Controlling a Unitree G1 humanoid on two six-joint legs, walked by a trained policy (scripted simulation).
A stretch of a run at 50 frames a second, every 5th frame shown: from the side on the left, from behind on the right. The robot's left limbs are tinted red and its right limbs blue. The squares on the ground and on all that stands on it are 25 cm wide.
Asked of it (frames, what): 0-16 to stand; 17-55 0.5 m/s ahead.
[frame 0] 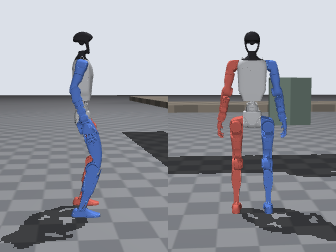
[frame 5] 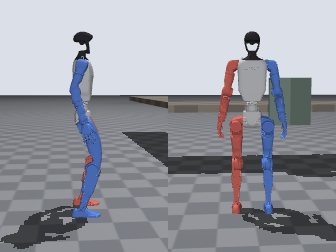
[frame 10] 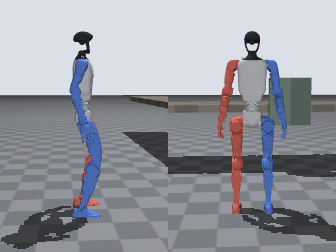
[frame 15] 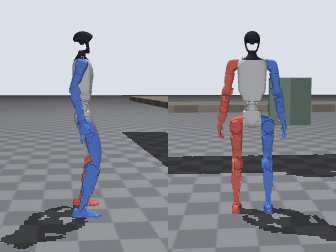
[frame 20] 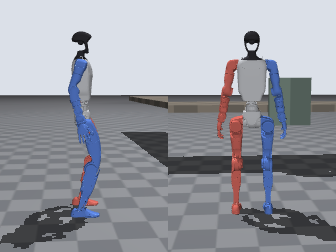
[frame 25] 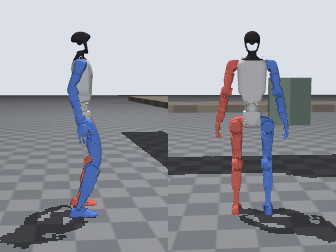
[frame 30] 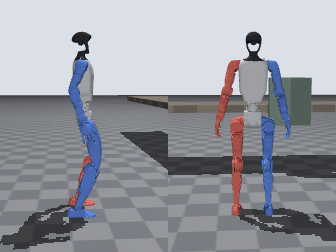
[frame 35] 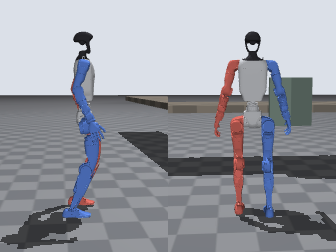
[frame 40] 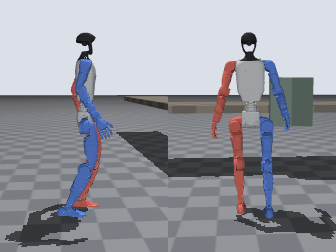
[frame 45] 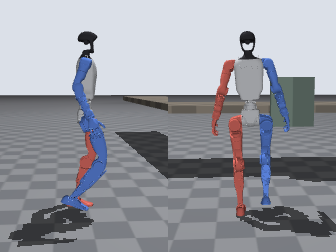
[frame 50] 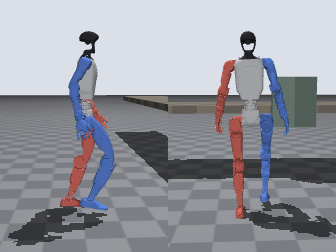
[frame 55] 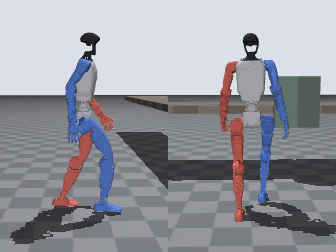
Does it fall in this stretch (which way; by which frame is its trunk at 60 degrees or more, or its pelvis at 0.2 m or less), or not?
no
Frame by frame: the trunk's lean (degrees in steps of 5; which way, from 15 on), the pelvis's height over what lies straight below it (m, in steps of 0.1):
0: 0, 0.8
5: 0, 0.8
10: 0, 0.8
15: 0, 0.8
20: 0, 0.8
25: 5, 0.8
30: 5, 0.8
35: 0, 0.8
40: 0, 0.8
45: 5, 0.8
50: 5, 0.8
55: 5, 0.8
